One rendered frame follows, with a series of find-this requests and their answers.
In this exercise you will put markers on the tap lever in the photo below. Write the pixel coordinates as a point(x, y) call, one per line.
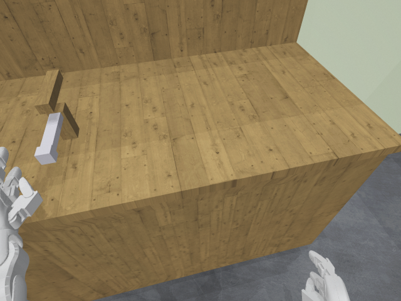
point(46, 153)

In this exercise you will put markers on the counter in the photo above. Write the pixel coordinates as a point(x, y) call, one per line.
point(197, 134)

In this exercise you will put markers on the robot left hand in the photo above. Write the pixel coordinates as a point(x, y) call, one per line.
point(14, 209)

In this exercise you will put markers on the robot right hand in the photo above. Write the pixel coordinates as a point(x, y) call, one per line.
point(331, 287)

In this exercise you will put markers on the robot left forearm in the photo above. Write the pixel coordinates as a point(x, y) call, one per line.
point(14, 262)

